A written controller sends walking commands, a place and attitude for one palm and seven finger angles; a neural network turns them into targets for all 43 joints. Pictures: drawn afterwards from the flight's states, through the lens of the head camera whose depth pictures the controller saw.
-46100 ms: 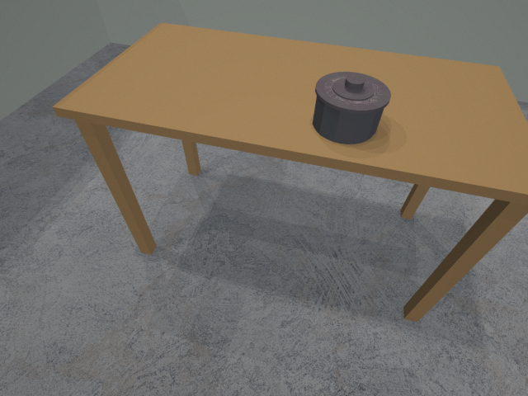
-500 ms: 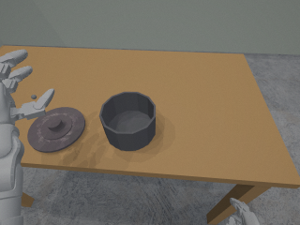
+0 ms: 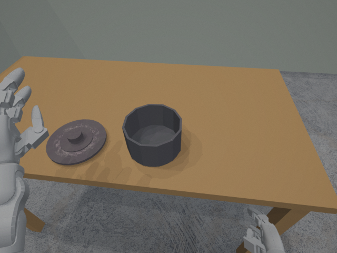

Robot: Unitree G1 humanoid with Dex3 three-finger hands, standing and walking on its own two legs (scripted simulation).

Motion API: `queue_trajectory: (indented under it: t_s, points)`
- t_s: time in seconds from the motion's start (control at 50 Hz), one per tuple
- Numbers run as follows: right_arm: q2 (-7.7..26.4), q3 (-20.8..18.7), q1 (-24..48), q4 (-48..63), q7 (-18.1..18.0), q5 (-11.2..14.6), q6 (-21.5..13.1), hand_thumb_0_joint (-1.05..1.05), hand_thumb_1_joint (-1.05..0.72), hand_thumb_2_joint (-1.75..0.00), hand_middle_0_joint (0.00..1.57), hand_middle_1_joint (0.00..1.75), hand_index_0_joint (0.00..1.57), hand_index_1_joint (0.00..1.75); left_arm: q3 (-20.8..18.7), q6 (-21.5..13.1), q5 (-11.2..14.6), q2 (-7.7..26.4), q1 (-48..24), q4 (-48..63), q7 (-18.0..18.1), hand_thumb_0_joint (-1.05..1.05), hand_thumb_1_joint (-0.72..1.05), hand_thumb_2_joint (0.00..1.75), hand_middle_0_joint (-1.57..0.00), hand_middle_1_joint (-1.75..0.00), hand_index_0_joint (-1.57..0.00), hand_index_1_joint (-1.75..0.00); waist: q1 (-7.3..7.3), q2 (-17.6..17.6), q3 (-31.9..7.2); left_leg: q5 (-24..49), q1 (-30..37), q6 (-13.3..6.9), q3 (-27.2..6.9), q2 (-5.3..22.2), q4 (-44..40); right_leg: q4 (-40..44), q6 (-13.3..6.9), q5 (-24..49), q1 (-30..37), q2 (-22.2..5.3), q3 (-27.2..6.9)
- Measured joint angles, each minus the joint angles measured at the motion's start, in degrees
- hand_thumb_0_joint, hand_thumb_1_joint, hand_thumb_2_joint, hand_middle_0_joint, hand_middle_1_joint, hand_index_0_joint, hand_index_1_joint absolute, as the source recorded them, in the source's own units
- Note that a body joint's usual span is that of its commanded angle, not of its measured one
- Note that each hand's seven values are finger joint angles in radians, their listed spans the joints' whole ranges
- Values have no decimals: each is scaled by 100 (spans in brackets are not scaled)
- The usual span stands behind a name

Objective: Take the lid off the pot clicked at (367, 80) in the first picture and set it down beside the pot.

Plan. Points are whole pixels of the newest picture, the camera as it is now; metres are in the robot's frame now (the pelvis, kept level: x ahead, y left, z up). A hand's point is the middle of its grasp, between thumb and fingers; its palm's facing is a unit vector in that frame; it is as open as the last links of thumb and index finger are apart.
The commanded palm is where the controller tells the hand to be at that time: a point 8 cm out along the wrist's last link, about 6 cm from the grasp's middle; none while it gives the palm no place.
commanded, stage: draw the hand back to the body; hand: left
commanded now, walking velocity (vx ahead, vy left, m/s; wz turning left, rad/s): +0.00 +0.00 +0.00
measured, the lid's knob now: (74, 135) +0.41 +0.34 +0.02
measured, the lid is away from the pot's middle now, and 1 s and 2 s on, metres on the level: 0.24 0.24 0.24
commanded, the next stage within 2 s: step back with the hand held close in 0.78 s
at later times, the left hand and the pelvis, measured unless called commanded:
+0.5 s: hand (26, 160) +0.20 +0.26 +0.20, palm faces +0.43 -0.84 -0.33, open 7.4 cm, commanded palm +0.14 +0.30 +0.21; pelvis +0.00 +0.02 +0.00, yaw +0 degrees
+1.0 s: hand (16, 160) +0.19 +0.26 +0.22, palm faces +0.45 -0.79 -0.41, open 7.4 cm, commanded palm +0.13 +0.29 +0.21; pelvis -0.01 +0.02 +0.00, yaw -1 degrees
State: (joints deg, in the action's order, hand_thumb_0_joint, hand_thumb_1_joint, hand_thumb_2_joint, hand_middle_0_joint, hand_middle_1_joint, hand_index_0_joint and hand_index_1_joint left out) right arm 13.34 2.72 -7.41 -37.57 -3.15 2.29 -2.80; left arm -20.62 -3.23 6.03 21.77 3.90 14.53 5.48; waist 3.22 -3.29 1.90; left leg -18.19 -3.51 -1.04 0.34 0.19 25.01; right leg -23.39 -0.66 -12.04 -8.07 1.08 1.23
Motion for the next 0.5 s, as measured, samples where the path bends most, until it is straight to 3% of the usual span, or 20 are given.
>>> queue_trajectory:
  t_s: [0.5]
  points:
    - [-15,-36,-185,14,98,-132,-138,1,-90,-90,20,30,20,30,101,-93,-98,-71,1675,1510,17,1,89,90,-21,-31,-21,-30,64,35,-58,-55,53,-109,63,-79,123,-10,112,22,93,-75,-64]
